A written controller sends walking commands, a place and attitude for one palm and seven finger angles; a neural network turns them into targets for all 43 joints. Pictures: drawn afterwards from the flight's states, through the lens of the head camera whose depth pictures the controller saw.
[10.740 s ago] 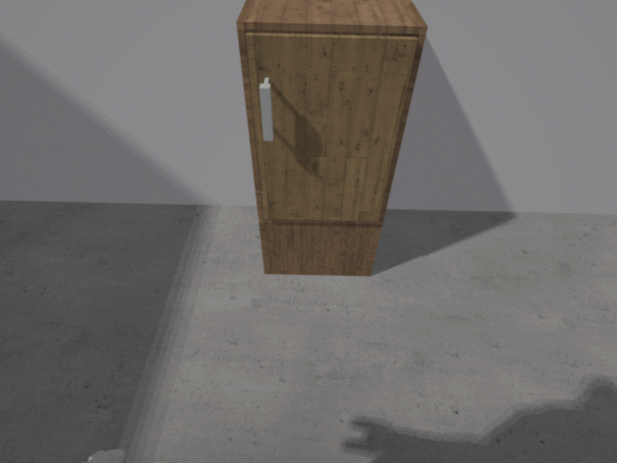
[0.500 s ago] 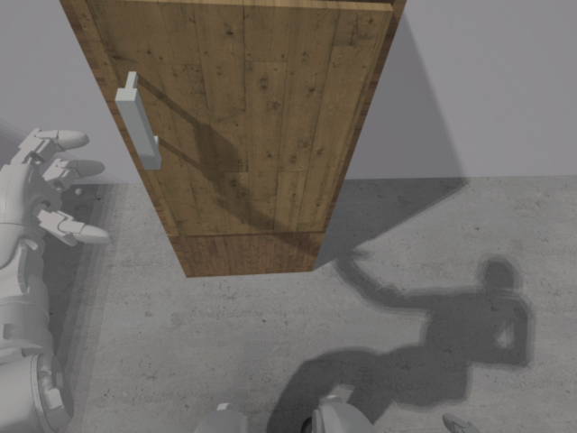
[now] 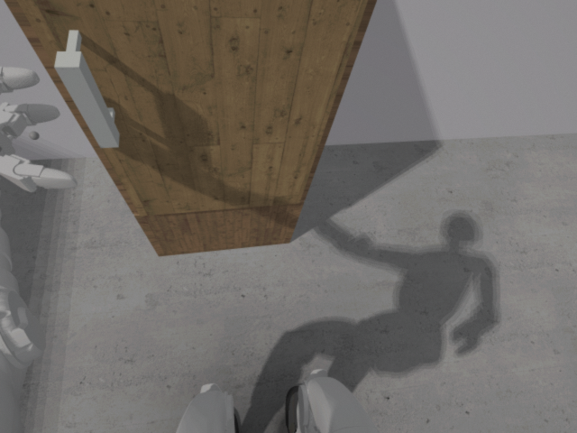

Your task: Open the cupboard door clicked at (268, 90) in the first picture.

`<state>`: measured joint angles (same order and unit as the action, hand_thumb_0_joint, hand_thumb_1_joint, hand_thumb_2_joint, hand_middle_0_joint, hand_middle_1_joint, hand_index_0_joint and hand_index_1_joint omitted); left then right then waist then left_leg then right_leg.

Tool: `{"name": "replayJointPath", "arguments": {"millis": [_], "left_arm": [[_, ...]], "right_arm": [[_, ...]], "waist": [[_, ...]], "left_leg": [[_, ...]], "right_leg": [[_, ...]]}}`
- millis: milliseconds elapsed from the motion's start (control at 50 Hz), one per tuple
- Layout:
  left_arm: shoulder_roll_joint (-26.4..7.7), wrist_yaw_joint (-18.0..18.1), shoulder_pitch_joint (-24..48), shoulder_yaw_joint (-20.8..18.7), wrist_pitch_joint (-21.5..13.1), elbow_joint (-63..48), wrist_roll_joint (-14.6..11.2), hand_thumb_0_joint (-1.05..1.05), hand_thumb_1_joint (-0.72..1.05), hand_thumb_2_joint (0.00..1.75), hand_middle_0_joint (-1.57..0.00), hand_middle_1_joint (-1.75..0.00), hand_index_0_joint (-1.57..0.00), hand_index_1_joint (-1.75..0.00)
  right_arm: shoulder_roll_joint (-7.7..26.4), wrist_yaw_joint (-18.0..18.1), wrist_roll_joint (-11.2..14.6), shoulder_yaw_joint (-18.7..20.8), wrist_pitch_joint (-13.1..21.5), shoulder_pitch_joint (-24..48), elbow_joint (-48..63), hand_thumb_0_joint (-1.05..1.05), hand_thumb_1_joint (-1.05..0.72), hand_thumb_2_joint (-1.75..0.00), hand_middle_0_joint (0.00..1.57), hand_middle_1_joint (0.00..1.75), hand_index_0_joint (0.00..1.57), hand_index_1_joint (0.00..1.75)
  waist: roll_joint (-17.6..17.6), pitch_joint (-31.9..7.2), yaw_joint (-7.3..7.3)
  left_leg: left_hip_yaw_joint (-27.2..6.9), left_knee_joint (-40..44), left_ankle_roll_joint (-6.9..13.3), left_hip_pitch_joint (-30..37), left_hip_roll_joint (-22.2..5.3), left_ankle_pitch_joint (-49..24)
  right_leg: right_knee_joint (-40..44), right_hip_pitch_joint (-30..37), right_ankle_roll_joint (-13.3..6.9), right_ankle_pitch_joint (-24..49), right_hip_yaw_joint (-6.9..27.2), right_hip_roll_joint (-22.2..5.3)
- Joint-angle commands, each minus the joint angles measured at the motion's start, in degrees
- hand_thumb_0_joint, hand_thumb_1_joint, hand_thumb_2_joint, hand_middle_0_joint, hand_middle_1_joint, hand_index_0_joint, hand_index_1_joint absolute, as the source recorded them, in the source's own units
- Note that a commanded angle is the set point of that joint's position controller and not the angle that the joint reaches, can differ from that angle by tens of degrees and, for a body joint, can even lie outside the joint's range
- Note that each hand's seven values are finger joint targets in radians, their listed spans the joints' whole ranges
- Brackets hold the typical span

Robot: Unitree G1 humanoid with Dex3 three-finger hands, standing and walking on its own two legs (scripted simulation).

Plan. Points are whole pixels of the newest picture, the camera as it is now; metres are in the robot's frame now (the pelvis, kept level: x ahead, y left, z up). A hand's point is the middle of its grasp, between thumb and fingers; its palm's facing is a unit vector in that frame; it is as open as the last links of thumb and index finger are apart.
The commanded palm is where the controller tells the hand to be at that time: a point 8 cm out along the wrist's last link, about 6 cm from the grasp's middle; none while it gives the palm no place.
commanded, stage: move the hooked fingers beside the handle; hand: left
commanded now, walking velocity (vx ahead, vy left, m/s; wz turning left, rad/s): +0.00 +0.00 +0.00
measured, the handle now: (93, 93) +0.56 +0.23 +0.06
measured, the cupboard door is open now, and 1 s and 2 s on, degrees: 0 0 0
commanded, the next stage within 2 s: slide the fingers in behind the handle in 0.90 s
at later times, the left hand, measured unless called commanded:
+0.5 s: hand (40, 128) +0.49 +0.28 +0.07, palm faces +0.08 -1.00 -0.02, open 14.0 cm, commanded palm +0.47 +0.32 +0.07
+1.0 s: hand (36, 135) +0.48 +0.28 +0.07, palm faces +0.07 -1.00 -0.01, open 14.0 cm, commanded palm +0.46 +0.32 +0.07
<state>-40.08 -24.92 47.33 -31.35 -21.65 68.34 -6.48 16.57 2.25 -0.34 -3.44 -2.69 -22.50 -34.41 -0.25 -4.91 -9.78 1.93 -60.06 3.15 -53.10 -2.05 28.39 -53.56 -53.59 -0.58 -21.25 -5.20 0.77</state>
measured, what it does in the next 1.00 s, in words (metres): stands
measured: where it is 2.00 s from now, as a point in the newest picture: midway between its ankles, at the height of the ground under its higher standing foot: outside the picture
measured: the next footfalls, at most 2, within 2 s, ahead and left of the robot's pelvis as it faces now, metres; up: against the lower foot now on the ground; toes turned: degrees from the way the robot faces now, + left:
none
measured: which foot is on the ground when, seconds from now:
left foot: down 0.00-1.00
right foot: down 0.00-1.00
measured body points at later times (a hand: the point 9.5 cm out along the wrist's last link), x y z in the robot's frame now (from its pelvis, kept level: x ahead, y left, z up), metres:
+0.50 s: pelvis +0.01 +0.00 +0.00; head +0.15 +0.04 +0.43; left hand +0.48 +0.34 +0.07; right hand +0.02 -0.27 -0.10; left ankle +0.00 +0.08 -0.67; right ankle +0.04 -0.12 -0.67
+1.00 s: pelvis +0.00 +0.00 +0.00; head +0.14 +0.04 +0.43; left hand +0.47 +0.34 +0.07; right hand +0.02 -0.28 -0.10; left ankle +0.00 +0.08 -0.67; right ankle +0.04 -0.12 -0.67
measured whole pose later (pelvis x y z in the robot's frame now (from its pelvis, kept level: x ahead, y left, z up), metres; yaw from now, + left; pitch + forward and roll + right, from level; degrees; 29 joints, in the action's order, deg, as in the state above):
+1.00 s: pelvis +0.00 +0.00 +0.00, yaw +0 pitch +21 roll -4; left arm -39.4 -25.6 46.9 -29.4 -21.9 67.6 -7.7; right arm 16.3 1.7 -0.2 -3.4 -5.5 -21.9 -34.1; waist 0.0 -5.1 -9.0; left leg 1.0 -60.1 2.8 -52.8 -2.4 28.8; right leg -53.0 -52.8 -0.9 -21.5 -5.9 1.2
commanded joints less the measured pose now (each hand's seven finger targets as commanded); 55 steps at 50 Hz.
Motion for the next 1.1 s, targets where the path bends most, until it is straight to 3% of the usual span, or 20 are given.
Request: {"name": "replayJointPath", "arguments": {"millis": [0, 40, 80, 100, 140, 180, 240, 320, 360, 380, 460, 540, 560, 660, 700, 780, 880, 920, 1060, 1080], "left_arm": [[-22.3, 0.3, 24.0, -3.5, -4.9, -12.7, -1.2, 0.0, -0.5, 0.3, -0.3, -1.2, -0.3, -1.2], [-21.0, -0.7, 23.4, -2.6, -4.1, -10.9, -1.5, 0.0, -0.5, 0.3, -0.3, -1.2, -0.3, -1.2], [-19.8, -1.6, 23.9, -0.8, -2.6, -8.6, -1.3, 0.0, -0.5, 0.3, -0.3, -1.2, -0.3, -1.2], [-20.0, -1.9, 22.5, -0.9, -1.9, -7.4, -1.1, 0.0, -0.5, 0.3, -0.3, -1.2, -0.3, -1.2], [-19.5, -2.4, 19.9, -0.9, -1.5, -8.4, -1.4, 0.0, -0.5, 0.3, -0.3, -1.2, -0.3, -1.2], [-18.3, -2.3, 20.2, -0.6, -1.7, -11.0, -2.1, 0.0, -0.5, 0.3, -0.3, -1.2, -0.3, -1.2], [-20.1, -1.3, 18.5, -3.5, -2.9, -13.7, -2.9, 0.0, -0.5, 0.3, -0.3, -1.2, -0.3, -1.2], [-17.6, 0.3, 22.7, -1.0, -3.8, -14.4, -2.1, 0.0, -0.5, 0.3, -0.3, -1.2, -0.3, -1.2], [-19.4, 1.1, 22.6, -2.2, -4.3, -15.9, -1.4, 0.0, -0.5, 0.3, -0.3, -1.2, -0.3, -1.2], [-18.2, 1.3, 23.3, -1.0, -4.4, -16.2, -1.2, 0.0, -0.5, 0.3, -0.3, -1.2, -0.3, -1.2], [-18.2, 1.6, 22.1, -1.2, -4.0, -14.6, -1.1, 0.0, -0.5, 0.3, -0.3, -1.2, -0.3, -1.2], [-15.7, 1.1, 20.0, 0.2, -3.0, -12.5, -1.8, 0.0, -0.5, 0.3, -0.3, -1.2, -0.3, -1.2], [-14.5, 0.9, 21.1, 1.6, -2.7, -11.6, -1.6, 0.0, -0.5, 0.3, -0.3, -1.2, -0.3, -1.2], [-18.3, 1.3, 18.6, -2.1, -3.6, -13.6, -1.8, 0.0, -0.5, 0.3, -0.3, -1.2, -0.3, -1.2], [-19.0, 1.2, 18.0, -2.8, -4.0, -13.5, -1.9, 0.0, -0.5, 0.3, -0.3, -1.2, -0.3, -1.2], [-18.1, 0.3, 19.1, -1.8, -5.1, -15.8, -2.1, 0.0, -0.5, 0.3, -0.3, -1.2, -0.3, -1.2], [-15.2, -0.8, 19.8, 0.4, -3.9, -12.2, -2.8, 0.0, -0.5, 0.3, -0.3, -1.2, -0.3, -1.2], [-15.3, -0.7, 21.3, 1.1, -3.5, -11.9, -2.5, 0.0, -0.5, 0.3, -0.3, -1.2, -0.3, -1.2], [-15.4, 0.7, 23.4, 0.9, -4.6, -13.5, -2.4, 0.0, -0.5, 0.3, -0.3, -1.2, -0.3, -1.2], [-15.1, 1.0, 23.8, 1.3, -4.9, -14.7, -2.3, 0.0, -0.5, 0.3, -0.3, -1.2, -0.3, -1.2]], "right_arm": [[11.8, 0.9, -0.3, 4.2, 0.4, -9.5, 2.6, 0.0, -0.9, -0.9, 0.2, 0.3, 0.2, 0.3], [11.8, 0.7, -0.3, 4.1, 0.0, -10.1, 2.5, 0.0, -0.9, -0.9, 0.2, 0.3, 0.2, 0.3], [11.8, 0.7, -0.2, 3.8, -0.6, -10.3, 2.2, 0.0, -0.9, -0.9, 0.2, 0.3, 0.2, 0.3], [11.9, 0.7, -0.2, 3.9, -0.9, -10.5, 2.2, 0.0, -0.9, -0.9, 0.2, 0.3, 0.2, 0.3], [12.0, 0.6, -0.2, 4.1, -1.2, -10.9, 3.0, 0.0, -0.9, -0.9, 0.2, 0.3, 0.2, 0.3], [11.7, 0.2, -0.3, 4.2, -1.6, -11.0, 3.0, 0.0, -0.9, -0.9, 0.2, 0.3, 0.2, 0.3], [11.9, 0.1, -0.5, 4.8, -1.7, -11.1, 3.7, 0.0, -0.9, -0.9, 0.2, 0.3, 0.2, 0.3], [11.3, -0.3, -0.3, 4.5, -2.1, -10.4, 2.9, 0.0, -0.9, -0.9, 0.2, 0.3, 0.2, 0.3], [11.5, -0.1, -0.5, 4.7, -2.1, -10.6, 2.9, 0.0, -0.9, -0.9, 0.2, 0.3, 0.2, 0.3], [11.3, -0.1, -0.5, 4.5, -2.1, -10.4, 2.9, 0.0, -0.9, -0.9, 0.2, 0.3, 0.2, 0.3], [11.3, 0.0, -0.5, 4.4, -2.1, -10.5, 2.6, 0.0, -0.9, -0.9, 0.2, 0.3, 0.2, 0.3], [11.0, 0.0, -0.3, 4.2, -2.3, -10.1, 3.1, 0.0, -0.9, -0.9, 0.2, 0.3, 0.2, 0.3], [10.9, -0.1, -0.1, 4.1, -2.4, -10.1, 2.7, 0.0, -0.9, -0.9, 0.2, 0.3, 0.2, 0.3], [11.0, 0.0, -0.3, 4.5, -2.0, -9.8, 3.9, 0.0, -0.9, -0.9, 0.2, 0.3, 0.2, 0.3], [11.0, -0.1, -0.2, 4.6, -1.7, -9.4, 4.0, 0.0, -0.9, -0.9, 0.2, 0.3, 0.2, 0.3], [10.8, -0.2, -0.1, 4.5, -1.8, -9.1, 3.8, 0.0, -0.9, -0.9, 0.2, 0.3, 0.2, 0.3], [11.0, 0.2, 0.2, 4.4, -1.9, -9.0, 2.8, 0.0, -0.9, -0.9, 0.2, 0.3, 0.2, 0.3], [11.1, 0.4, 0.2, 4.2, -1.8, -8.7, 2.6, 0.0, -0.9, -0.9, 0.2, 0.3, 0.2, 0.3], [11.0, 0.3, -0.1, 4.2, -1.5, -9.1, 2.4, 0.0, -0.9, -0.9, 0.2, 0.3, 0.2, 0.3], [10.9, 0.2, -0.2, 4.1, -1.5, -9.0, 2.7, 0.0, -0.9, -0.9, 0.2, 0.3, 0.2, 0.3]], "waist": [[11.6, -28.9, 0.79], [13.6, -28.6, 0.48], [12.9, -26.3, -0.44], [11.6, -25.1, -0.23], [12.8, -26.8, 0.75], [13.2, -28.6, 0.61], [11.6, -30.5, 1.39], [12.7, -25.9, 0.03], [14.7, -27.7, 0.76], [15.3, -27.8, 0.45], [14.1, -28.1, 0.73], [12.7, -26.0, 0.61], [11.4, -24.7, -0.27], [10.6, -28.2, 1.33], [9.6, -27.4, 1.51], [13.5, -28.0, 1.56], [10.4, -24.4, 0.25], [11.0, -23.4, 0.04], [11.5, -26.5, 0.17], [13.8, -27.5, 0.52]], "left_leg": [[-6.1, 7.0, -2.4, 18.5, -0.2, -28.7], [-6.0, 6.5, -2.5, 19.6, -0.4, -30.8], [-6.0, 6.7, -2.4, 18.4, -0.5, -29.1], [-6.2, 7.0, -2.3, 17.8, -0.6, -28.6], [-6.4, 7.1, -2.5, 19.5, -0.6, -31.3], [-6.4, 7.0, -2.8, 21.6, -1.0, -33.3], [-6.4, 6.5, -2.8, 21.5, -1.0, -35.5], [-6.5, 7.3, -2.8, 21.5, -1.0, -30.5], [-6.8, 7.4, -3.4, 24.0, -1.1, -33.0], [-6.9, 7.4, -3.6, 24.5, -1.1, -33.1], [-7.0, 7.3, -3.6, 24.2, -1.1, -33.8], [-6.4, 7.3, -3.0, 21.9, -0.8, -33.2], [-6.5, 7.5, -3.0, 21.8, -1.0, -32.3], [-5.4, 7.3, -2.4, 19.9, -0.5, -32.0], [-5.1, 7.2, -2.2, 18.2, -0.3, -30.5], [-5.4, 7.2, -2.7, 21.7, -0.6, -32.7], [-5.6, 7.6, -2.2, 19.5, -0.4, -27.9], [-5.5, 7.8, -2.1, 18.0, -0.2, -25.0], [-6.2, 7.2, -2.5, 19.8, -0.3, -26.5], [-6.2, 7.2, -2.8, 20.8, -0.2, -27.6]], "right_leg": [[3.2, 13.3, -0.7, 14.7, 3.1, 1.8], [3.1, 11.7, -0.9, 15.4, 3.0, 1.9], [3.6, 10.5, -0.5, 14.4, 2.8, 2.0], [3.9, 10.4, -0.5, 13.9, 2.6, 2.0], [3.6, 10.5, -0.8, 14.7, 2.4, 2.0], [3.8, 10.0, -0.5, 15.4, 2.2, 2.2], [3.2, 11.7, -0.8, 17.3, 2.3, 2.4], [4.1, 8.7, -0.5, 13.1, 2.1, 2.5], [3.9, 8.5, -0.7, 13.2, 2.0, 2.6], [3.9, 8.1, -0.7, 12.9, 1.9, 2.5], [3.9, 9.3, -0.8, 13.8, 1.9, 2.5], [3.9, 10.1, -0.8, 15.2, 2.1, 2.4], [4.3, 9.3, -0.6, 14.6, 2.0, 2.4], [3.8, 14.0, -0.6, 17.5, 2.8, 2.3], [3.9, 15.2, -0.6, 17.7, 3.0, 2.3], [4.0, 13.2, -0.7, 16.9, 2.9, 2.5], [4.6, 11.6, -0.6, 14.3, 2.6, 2.4], [4.7, 11.2, -0.7, 12.9, 2.8, 2.2], [3.8, 10.4, -0.8, 12.9, 2.6, 2.2], [3.6, 10.3, -0.9, 13.1, 2.7, 2.1]]}}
